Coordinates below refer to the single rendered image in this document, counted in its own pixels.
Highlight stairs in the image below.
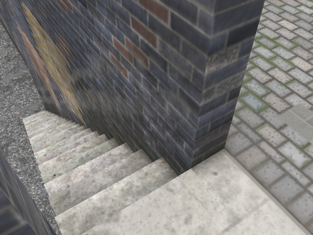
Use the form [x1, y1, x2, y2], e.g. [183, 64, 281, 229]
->
[22, 110, 178, 235]

